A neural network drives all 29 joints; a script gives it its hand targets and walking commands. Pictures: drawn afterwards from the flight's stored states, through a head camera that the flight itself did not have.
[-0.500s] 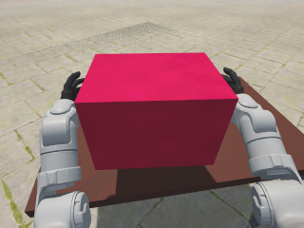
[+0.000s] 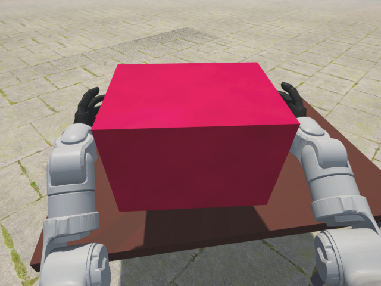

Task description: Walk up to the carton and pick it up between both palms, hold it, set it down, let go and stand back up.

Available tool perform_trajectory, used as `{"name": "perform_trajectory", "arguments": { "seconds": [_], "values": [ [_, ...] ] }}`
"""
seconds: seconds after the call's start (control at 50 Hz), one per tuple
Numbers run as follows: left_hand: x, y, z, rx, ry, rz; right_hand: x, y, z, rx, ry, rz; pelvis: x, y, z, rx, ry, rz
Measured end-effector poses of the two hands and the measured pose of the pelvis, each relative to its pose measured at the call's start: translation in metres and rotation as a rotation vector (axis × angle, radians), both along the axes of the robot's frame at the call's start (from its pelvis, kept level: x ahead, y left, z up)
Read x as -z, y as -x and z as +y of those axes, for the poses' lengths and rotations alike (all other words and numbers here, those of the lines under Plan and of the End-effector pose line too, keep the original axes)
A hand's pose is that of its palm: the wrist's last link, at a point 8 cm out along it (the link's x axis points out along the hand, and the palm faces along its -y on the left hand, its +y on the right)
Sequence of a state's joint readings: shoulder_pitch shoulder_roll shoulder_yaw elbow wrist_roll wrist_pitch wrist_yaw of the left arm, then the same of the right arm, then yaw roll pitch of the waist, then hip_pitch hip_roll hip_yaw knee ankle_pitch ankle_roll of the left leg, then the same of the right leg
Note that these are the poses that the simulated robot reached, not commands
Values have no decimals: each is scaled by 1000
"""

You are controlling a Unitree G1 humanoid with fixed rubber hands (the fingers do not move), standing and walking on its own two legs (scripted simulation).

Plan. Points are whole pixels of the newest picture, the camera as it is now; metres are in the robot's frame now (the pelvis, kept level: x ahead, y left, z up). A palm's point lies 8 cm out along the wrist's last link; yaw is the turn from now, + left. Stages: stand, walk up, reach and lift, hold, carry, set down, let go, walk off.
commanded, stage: hold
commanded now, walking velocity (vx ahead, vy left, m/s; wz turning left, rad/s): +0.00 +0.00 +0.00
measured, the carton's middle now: (191, 133) +0.39 +0.00 +0.18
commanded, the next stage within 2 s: none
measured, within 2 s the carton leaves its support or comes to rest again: neither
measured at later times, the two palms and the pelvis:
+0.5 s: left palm (88, 127) +0.36 +0.20 +0.22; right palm (294, 121) +0.36 -0.20 +0.22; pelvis +0.00 +0.00 +0.00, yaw +0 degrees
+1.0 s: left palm (90, 130) +0.36 +0.20 +0.21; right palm (294, 124) +0.36 -0.20 +0.21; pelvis +0.00 +0.00 +0.00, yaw -1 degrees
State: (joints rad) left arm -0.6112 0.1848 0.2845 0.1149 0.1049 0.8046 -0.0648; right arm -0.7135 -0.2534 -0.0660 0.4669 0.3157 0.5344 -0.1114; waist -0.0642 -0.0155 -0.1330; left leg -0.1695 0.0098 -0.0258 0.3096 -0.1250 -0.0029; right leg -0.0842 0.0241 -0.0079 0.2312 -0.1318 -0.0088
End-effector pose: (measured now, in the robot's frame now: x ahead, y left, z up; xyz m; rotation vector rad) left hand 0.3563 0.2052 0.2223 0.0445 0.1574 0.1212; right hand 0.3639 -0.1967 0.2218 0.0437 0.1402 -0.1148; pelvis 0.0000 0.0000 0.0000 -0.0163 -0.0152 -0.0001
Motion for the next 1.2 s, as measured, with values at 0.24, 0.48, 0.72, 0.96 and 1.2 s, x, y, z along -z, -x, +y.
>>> {"name": "perform_trajectory", "arguments": {
  "seconds": [0.24, 0.48, 0.72, 0.96, 1.2],
  "values": [
    [7, -3, -5, 6, 10, 27, 8, 1, -5, 10, 12, 28, 0, -2, -1, 8, -2, -8],
    [1, -1, -3, -1, 10, 5, 0, 0, -3, 4, 10, 7, 0, -3, -1, 7, -2, -10],
    [4, -4, 0, 5, 7, 16, 4, 1, -1, 14, 12, 21, 0, -1, -1, 2, -1, -4],
    [7, 1, -4, -3, 17, 37, 6, 3, -5, 10, 4, 40, 0, 1, 1, 12, -3, -18],
    [-6, -1, -2, -1, 15, -3, -6, 1, -3, 12, 11, 2, 0, 0, -2, 8, -3, -8]
  ]
}}
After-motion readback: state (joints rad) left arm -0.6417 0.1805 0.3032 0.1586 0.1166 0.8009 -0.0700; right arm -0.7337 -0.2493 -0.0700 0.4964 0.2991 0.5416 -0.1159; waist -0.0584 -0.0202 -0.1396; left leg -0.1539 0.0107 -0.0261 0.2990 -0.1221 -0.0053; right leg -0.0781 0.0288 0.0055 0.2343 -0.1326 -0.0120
